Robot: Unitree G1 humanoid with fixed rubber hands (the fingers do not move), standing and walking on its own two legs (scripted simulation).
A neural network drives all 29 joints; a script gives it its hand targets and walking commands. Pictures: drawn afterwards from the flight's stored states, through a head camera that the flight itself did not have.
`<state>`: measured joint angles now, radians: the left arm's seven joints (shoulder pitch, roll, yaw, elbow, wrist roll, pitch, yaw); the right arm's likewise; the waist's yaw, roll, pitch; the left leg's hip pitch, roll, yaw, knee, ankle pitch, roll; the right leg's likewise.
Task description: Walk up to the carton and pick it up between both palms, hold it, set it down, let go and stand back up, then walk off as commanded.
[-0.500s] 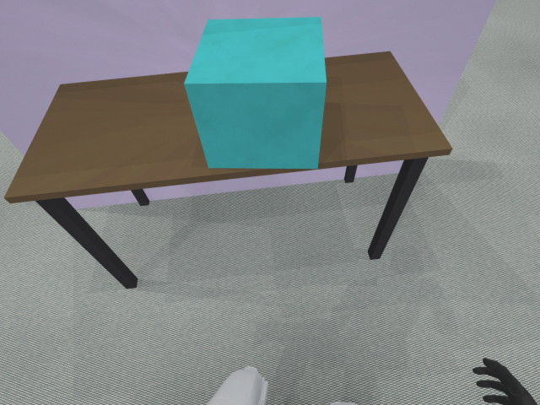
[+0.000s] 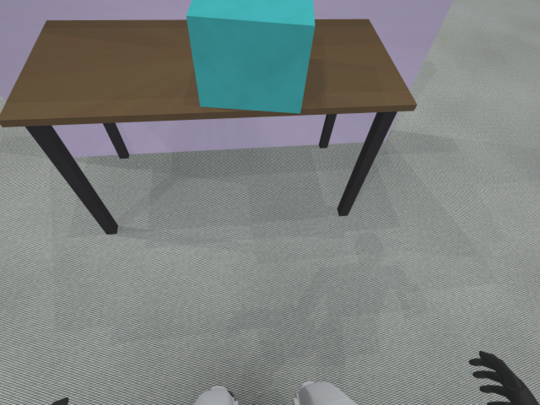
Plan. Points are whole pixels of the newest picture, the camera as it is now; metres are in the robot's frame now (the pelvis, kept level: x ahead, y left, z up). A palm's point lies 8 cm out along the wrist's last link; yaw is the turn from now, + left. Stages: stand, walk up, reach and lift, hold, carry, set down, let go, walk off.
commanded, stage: walk off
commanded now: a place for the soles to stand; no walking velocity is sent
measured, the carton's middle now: (254, 40) +0.95 +0.03 -0.01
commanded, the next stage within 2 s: stand in 1.52 s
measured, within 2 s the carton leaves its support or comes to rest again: neither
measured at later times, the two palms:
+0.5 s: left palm out of the picture -0.06 +0.30 -0.10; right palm out of the picture -0.09 -0.34 -0.09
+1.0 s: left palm out of the picture -0.21 +0.29 -0.08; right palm out of the picture -0.17 -0.35 -0.08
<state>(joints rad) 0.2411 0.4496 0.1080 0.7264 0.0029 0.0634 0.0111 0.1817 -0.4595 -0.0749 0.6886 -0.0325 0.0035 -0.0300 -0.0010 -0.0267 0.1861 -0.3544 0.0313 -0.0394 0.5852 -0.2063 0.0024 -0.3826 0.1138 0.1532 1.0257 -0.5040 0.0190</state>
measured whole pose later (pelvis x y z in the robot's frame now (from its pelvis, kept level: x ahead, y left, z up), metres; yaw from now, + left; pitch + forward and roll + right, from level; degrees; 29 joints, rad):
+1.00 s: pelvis -0.28 -0.03 +0.01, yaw +1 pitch -2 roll +1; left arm 0.26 0.41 0.08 0.79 0.03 -0.01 -0.01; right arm 0.22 -0.42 -0.07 0.86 -0.01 -0.03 0.02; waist 0.04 -0.02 0.05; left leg -0.23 -0.02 -0.03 0.58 -0.37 -0.01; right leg -0.22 -0.01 0.07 0.52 -0.26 0.00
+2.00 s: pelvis -0.21 -0.05 +0.01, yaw +1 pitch -1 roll +1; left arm 0.09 0.40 0.04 0.85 0.01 -0.02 0.00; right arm 0.12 -0.41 -0.05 0.88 -0.01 -0.03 0.01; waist 0.00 -0.01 0.05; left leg -0.17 0.00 -0.03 0.49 -0.31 -0.02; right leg -0.25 0.00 0.06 0.53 -0.27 0.01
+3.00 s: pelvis -0.23 -0.05 +0.02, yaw +1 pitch -2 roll +0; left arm 0.09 0.41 0.02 1.08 0.01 -0.02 -0.01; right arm 0.10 -0.41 -0.02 1.08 -0.02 -0.02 0.01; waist 0.00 0.00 0.06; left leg -0.12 0.01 -0.03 0.34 -0.19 -0.03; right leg -0.18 -0.01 0.04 0.35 -0.14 0.02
